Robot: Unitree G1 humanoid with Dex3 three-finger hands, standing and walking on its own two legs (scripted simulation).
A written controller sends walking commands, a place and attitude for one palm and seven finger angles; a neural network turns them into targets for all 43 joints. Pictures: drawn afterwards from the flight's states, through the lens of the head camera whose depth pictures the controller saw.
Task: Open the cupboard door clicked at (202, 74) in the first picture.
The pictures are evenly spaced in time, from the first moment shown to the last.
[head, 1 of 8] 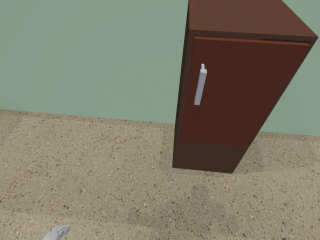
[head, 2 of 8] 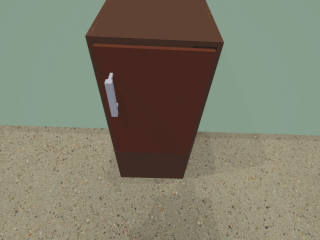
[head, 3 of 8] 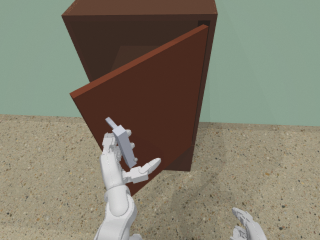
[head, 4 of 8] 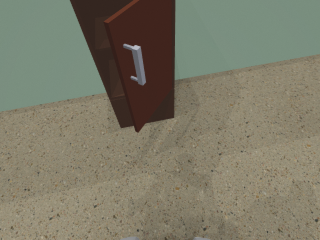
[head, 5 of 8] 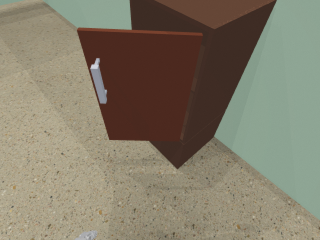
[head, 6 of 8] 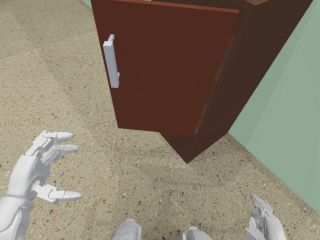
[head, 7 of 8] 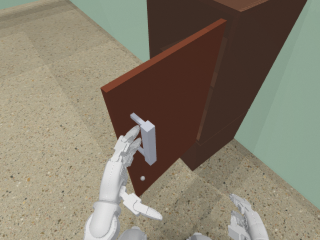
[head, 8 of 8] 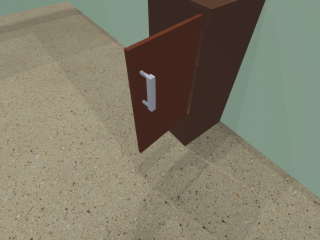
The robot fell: no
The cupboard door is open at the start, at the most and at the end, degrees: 0 98 97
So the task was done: yes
